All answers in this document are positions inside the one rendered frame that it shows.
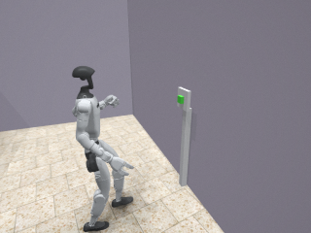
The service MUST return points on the robot right upper arm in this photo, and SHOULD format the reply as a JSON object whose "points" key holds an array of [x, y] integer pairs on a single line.
{"points": [[83, 111]]}

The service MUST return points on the panel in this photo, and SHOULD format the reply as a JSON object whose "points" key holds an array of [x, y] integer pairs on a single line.
{"points": [[185, 138]]}

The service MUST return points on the right robot hand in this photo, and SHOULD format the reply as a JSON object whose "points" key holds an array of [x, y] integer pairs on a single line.
{"points": [[116, 163]]}

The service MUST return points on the robot left thigh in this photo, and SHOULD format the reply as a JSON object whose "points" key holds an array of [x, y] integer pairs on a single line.
{"points": [[106, 147]]}

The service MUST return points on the robot left shin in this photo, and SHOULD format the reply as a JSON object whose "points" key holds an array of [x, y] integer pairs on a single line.
{"points": [[118, 186]]}

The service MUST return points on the left robot hand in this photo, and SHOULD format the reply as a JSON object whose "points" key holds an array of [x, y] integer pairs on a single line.
{"points": [[112, 100]]}

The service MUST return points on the left robot forearm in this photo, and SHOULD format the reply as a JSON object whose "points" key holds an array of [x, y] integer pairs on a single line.
{"points": [[102, 105]]}

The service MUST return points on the button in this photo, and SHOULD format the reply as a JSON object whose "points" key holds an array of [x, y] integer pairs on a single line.
{"points": [[180, 99]]}

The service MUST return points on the robot left upper arm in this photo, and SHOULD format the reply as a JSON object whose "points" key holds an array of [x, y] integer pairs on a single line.
{"points": [[74, 112]]}

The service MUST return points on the right robot forearm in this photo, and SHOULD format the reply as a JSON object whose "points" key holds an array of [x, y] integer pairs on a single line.
{"points": [[94, 148]]}

